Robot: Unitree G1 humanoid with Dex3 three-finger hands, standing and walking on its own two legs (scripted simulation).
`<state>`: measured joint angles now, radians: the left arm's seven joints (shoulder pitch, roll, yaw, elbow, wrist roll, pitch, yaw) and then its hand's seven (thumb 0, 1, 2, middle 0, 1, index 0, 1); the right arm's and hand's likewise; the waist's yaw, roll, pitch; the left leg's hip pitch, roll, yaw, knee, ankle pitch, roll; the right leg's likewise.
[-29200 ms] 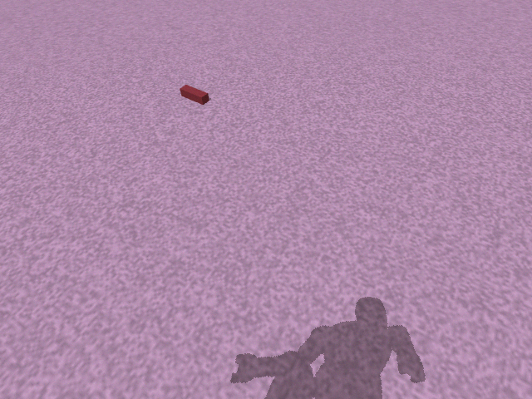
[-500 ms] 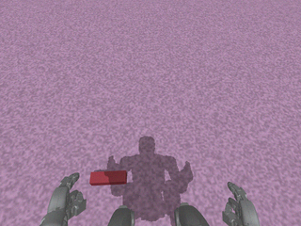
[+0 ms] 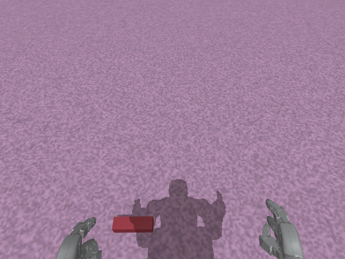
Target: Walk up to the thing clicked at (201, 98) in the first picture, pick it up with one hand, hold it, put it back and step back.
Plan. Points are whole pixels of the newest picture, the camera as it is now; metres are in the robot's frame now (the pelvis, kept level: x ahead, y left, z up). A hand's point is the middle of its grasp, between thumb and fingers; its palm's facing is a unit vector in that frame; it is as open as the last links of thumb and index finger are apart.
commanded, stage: home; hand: left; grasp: from above
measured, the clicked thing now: (133, 224) +0.42 +0.22 -0.69
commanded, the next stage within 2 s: stand in 1.68 s
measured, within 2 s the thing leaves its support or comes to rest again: neither
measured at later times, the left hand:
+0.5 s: hand (100, 256) +0.16 +0.18 -0.04, palm faces +0.04 -0.98 -0.20, open 7.4 cm
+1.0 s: hand (100, 253) +0.16 +0.18 -0.04, palm faces +0.04 -0.98 -0.21, open 7.4 cm
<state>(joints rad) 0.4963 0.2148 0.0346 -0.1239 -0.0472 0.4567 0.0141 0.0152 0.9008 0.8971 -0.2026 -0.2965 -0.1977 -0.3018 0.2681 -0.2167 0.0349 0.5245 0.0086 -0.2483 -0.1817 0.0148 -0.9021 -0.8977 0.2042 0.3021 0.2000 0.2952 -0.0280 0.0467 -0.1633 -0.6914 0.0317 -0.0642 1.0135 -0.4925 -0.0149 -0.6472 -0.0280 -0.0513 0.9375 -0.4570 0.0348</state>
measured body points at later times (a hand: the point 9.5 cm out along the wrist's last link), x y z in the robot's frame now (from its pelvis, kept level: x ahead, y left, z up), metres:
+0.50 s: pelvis -0.01 +0.00 +0.00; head +0.01 +0.00 +0.45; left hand +0.15 +0.23 -0.03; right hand +0.15 -0.25 -0.06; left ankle +0.01 +0.12 -0.68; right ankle +0.01 -0.15 -0.68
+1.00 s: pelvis +0.00 +0.00 +0.00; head +0.02 +0.00 +0.45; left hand +0.16 +0.23 -0.03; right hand +0.16 -0.25 -0.06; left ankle +0.01 +0.12 -0.68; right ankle +0.01 -0.15 -0.68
